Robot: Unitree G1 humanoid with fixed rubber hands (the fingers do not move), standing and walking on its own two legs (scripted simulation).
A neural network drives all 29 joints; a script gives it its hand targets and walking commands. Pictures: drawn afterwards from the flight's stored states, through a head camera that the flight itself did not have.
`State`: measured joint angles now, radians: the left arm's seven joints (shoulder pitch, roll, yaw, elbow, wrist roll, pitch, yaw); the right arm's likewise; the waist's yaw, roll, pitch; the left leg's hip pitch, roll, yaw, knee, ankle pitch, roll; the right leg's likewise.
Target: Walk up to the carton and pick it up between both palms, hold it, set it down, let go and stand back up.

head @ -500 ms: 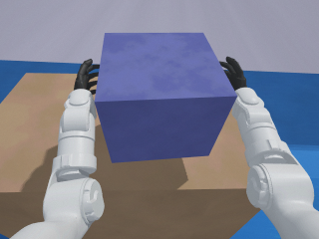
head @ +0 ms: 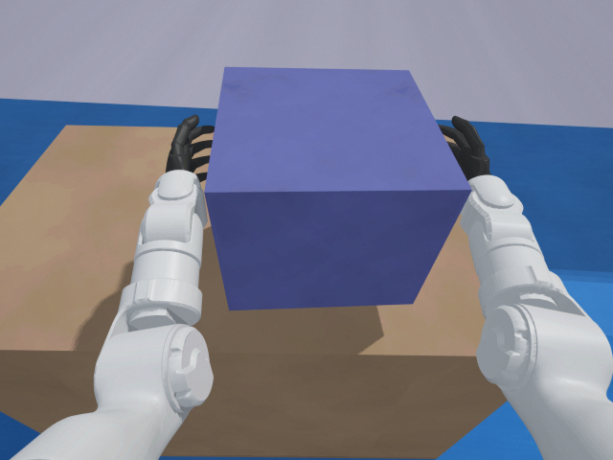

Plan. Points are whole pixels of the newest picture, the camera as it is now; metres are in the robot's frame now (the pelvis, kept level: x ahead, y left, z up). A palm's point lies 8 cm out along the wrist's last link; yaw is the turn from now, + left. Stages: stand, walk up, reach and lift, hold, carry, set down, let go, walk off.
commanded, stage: set down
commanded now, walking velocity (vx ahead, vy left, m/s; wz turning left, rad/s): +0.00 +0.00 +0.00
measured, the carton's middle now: (320, 188) +0.47 +0.03 +0.11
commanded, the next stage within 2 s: none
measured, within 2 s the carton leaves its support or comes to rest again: rests again in 0.48 s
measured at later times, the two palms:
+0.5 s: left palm (201, 198) +0.42 +0.20 +0.11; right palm (456, 191) +0.47 -0.16 +0.12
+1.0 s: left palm (200, 204) +0.42 +0.21 +0.10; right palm (456, 195) +0.46 -0.16 +0.12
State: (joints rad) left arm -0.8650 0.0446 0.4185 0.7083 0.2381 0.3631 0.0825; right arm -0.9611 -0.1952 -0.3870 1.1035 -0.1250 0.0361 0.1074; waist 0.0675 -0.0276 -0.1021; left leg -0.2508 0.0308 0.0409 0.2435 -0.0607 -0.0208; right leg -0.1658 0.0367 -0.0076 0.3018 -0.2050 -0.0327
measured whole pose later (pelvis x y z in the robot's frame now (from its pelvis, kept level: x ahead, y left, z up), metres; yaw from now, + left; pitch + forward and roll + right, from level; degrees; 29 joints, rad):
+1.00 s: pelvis +0.00 +0.00 +0.00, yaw -1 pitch +13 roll +0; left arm -0.84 0.02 0.44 0.83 0.23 0.15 0.11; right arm -0.96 -0.21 -0.45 1.17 -0.21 -0.11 0.12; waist 0.10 -0.03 -0.16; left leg -0.43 0.05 0.06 0.26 -0.05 -0.02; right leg -0.36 0.05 0.00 0.32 -0.19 -0.04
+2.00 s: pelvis +0.01 +0.00 +0.00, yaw -1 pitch +11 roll +1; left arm -0.80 -0.06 0.56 0.72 0.34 0.12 0.05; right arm -0.92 -0.14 -0.60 1.03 -0.36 -0.09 0.19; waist 0.09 -0.03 -0.10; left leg -0.38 0.03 0.07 0.26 -0.07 -0.01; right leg -0.31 0.03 0.00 0.33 -0.21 -0.03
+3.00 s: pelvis -0.01 +0.01 -0.02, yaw -4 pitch +22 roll -1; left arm -1.00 0.17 0.06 1.19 -0.17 -0.06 0.16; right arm -1.16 -0.44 0.12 1.45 0.37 -0.14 0.09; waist 0.19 -0.01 -0.24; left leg -0.70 0.08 0.08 0.43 -0.11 -0.02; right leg -0.60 0.07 0.01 0.42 -0.20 -0.03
